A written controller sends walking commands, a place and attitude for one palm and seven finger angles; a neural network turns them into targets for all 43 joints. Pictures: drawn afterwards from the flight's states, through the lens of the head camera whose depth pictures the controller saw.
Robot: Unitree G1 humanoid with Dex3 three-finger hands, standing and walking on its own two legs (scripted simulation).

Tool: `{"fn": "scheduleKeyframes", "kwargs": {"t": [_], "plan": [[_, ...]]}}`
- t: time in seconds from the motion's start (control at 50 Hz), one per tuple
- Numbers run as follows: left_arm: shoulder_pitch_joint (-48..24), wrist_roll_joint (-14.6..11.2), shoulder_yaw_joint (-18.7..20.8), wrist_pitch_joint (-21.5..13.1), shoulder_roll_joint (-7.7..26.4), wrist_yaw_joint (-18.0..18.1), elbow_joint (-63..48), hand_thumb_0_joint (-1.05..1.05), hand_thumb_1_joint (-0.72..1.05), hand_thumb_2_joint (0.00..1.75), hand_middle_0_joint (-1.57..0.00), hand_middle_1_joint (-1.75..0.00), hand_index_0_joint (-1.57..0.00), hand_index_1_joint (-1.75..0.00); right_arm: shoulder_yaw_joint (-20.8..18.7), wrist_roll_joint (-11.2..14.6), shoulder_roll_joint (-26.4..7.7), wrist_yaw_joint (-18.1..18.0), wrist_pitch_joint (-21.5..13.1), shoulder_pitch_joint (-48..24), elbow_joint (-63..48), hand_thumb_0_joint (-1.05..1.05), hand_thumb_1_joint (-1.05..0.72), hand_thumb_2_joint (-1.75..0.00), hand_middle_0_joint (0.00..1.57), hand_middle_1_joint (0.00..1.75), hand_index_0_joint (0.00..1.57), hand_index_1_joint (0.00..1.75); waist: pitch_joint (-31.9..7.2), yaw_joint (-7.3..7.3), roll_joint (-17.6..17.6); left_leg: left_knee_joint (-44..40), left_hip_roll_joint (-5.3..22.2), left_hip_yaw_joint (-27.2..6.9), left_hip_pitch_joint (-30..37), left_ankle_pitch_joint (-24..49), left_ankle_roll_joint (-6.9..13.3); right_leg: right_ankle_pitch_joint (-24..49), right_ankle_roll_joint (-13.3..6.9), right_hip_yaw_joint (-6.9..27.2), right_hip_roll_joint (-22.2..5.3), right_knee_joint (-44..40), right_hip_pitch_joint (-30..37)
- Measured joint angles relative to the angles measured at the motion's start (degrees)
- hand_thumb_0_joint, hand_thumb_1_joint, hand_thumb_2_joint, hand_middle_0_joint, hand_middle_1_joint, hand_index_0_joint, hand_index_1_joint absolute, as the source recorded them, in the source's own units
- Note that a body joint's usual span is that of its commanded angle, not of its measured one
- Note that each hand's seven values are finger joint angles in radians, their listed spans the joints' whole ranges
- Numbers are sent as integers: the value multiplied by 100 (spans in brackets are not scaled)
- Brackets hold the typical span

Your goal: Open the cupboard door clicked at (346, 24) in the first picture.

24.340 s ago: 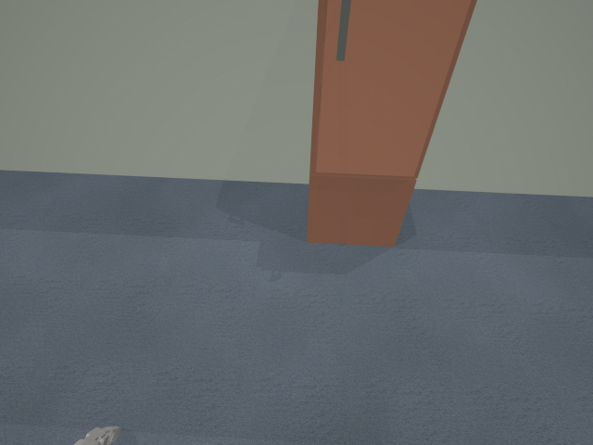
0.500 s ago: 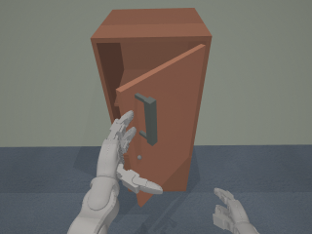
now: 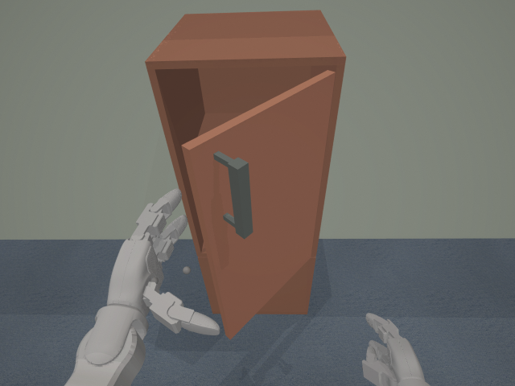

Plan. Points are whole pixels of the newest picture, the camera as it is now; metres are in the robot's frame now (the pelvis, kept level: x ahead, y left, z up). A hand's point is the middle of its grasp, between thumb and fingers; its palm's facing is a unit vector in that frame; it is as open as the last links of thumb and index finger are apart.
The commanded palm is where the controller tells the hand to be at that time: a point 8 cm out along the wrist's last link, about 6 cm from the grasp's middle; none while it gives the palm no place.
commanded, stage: draw the hand back to the body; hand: left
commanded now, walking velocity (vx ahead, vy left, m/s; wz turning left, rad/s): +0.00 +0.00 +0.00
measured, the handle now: (233, 195) +0.36 +0.08 +0.15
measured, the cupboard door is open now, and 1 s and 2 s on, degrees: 48 48 48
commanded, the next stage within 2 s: step back with the hand held close in 1.42 s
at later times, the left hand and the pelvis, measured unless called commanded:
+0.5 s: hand (115, 285) +0.19 +0.20 +0.15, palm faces +0.21 -0.94 -0.25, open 15.3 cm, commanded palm +0.15 +0.24 +0.16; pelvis +0.00 +0.02 +0.00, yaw +0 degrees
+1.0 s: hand (58, 266) +0.20 +0.28 +0.16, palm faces +0.39 -0.83 -0.39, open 9.6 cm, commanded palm +0.16 +0.32 +0.17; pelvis +0.01 +0.03 +0.01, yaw -2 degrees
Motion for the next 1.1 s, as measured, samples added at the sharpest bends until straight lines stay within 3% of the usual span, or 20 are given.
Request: {"fn": "scheduleKeyframes", "kwargs": {"t": [0.36, 0.42, 0.54, 0.68, 0.86, 1.1], "plan": [[488, -364, 750, -86, 325, -481, -316, -1, -47, 31, -15, -30, -15, -30, 2, 97, -58, -90, -521, 183, 74, 2, -91, -90, 20, 30, 20, 30, -67, 108, -10, 67, -116, 35, -22, -37, 109, -77, 108, 31, -122, 163, -59], [604, 60, 777, -582, 575, -181, -190, -1, -42, 34, -16, -30, -16, -30, 3, -45, -6, -104, -617, 107, 124, 2, -91, -90, 20, 30, 20, 30, 1, 83, -19, 4, -103, 34, 17, 3, 116, -3, 102, 32, -104, 36, 6], [863, 473, 899, -1391, 743, 224, -53, -1, -26, 41, -16, -30, -16, -30, -49, -164, 4, -57, -705, 105, 168, 2, -91, -90, 20, 30, 20, 30, 240, 109, -48, -270, -117, 83, 133, 174, 142, 198, 138, 88, -108, -252, 118], [923, 596, 1145, -1828, 849, 398, 110, -1, -3, 50, -17, -30, -17, -30, -115, -189, 0, -101, -647, 200, 396, 2, -91, -90, 20, 30, 20, 30, 328, 109, -42, -540, -161, 135, 305, 291, 188, 303, 187, 150, -143, -472, 256], [900, 589, 1637, -1960, 981, 469, 420, 0, 28, 64, -19, -30, -19, -30, -226, -152, -42, -136, -556, 251, 519, 2, -91, -90, 20, 30, 20, 30, 353, 72, -26, -687, -173, 211, 448, 298, 219, 332, 227, 237, -147, -598, 367], [800, 525, 2257, -1997, 1197, 501, 691, 1, 69, 81, -20, -30, -20, -30, -336, -105, -78, -158, -496, 149, 547, 2, -91, -90, 20, 30, 20, 30, 347, 129, -65, -771, -180, 222, 512, 276, 227, 317, 245, 257, -148, -684, 430]]}}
